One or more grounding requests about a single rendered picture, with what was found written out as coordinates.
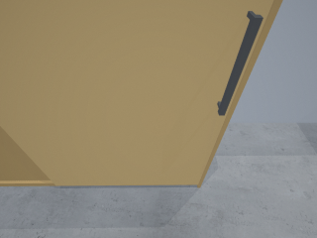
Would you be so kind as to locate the wardrobe door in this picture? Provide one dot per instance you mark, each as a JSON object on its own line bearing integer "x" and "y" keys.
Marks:
{"x": 119, "y": 92}
{"x": 15, "y": 164}

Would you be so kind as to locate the handle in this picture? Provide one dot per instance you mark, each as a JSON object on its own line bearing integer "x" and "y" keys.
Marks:
{"x": 244, "y": 51}

